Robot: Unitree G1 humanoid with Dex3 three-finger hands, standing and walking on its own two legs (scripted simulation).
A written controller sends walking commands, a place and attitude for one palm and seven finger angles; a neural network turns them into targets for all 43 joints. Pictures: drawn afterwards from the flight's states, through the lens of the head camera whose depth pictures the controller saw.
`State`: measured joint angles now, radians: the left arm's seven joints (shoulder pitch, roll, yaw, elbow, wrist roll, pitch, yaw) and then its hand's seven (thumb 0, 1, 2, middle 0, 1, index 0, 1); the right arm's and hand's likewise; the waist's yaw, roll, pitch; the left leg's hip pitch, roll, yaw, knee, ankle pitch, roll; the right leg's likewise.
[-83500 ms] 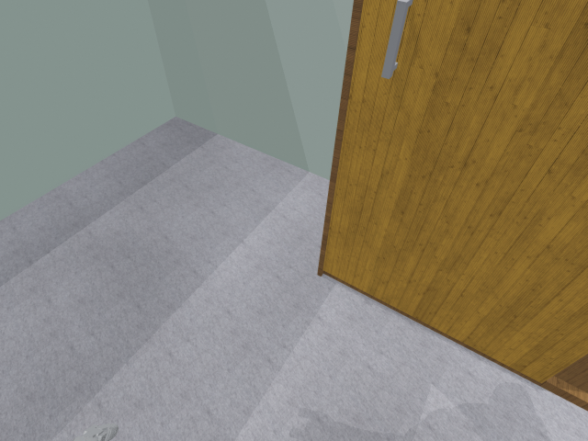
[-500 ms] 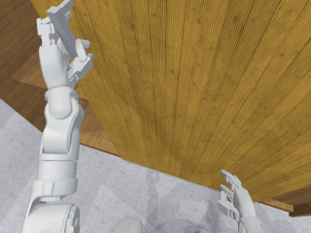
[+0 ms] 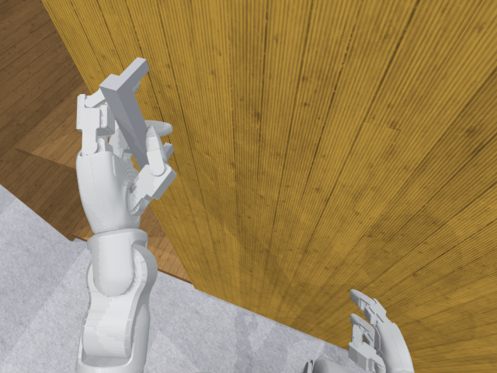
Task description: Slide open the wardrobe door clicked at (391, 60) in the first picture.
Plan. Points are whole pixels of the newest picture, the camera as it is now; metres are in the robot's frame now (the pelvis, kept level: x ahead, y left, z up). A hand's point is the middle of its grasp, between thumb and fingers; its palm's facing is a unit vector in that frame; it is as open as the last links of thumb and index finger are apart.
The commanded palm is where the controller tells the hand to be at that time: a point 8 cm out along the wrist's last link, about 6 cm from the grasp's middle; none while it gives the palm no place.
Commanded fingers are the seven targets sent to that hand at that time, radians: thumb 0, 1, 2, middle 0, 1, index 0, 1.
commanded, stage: step sideways, sliding the door along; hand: left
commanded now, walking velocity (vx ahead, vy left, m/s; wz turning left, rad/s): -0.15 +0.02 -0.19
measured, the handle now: (146, 126) +0.32 +0.21 +0.21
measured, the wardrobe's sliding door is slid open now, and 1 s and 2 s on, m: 0.59 0.59 0.59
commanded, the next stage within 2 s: none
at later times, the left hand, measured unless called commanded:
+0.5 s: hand (139, 166) +0.27 +0.20 +0.21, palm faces -0.06 -0.99 +0.15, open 7.7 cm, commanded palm +0.25 +0.19 +0.18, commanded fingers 0.00 0.90 0.90 -0.45 -1.40 -0.45 -1.40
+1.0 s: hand (131, 173) +0.26 +0.21 +0.20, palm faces -0.06 -1.00 +0.00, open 8.1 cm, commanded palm +0.24 +0.21 +0.19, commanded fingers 0.00 0.90 0.90 -0.45 -1.40 -0.45 -1.40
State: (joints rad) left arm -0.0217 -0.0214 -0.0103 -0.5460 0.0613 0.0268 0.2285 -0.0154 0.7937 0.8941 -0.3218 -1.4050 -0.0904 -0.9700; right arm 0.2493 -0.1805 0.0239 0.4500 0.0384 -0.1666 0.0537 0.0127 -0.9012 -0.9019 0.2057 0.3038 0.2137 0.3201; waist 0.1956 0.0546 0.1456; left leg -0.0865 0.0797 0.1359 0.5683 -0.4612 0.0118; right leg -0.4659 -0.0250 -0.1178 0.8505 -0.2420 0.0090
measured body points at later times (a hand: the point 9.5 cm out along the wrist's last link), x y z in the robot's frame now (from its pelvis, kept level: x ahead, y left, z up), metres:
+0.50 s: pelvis +0.04 +0.11 +0.02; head +0.08 +0.14 +0.46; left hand +0.26 +0.25 +0.20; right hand +0.21 -0.08 -0.06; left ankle +0.00 +0.15 -0.73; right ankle +0.02 +0.00 -0.63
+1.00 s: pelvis -0.09 +0.14 -0.01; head -0.03 +0.13 +0.44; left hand +0.26 +0.26 +0.20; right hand +0.09 -0.09 -0.09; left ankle +0.06 +0.28 -0.73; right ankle -0.10 -0.01 -0.69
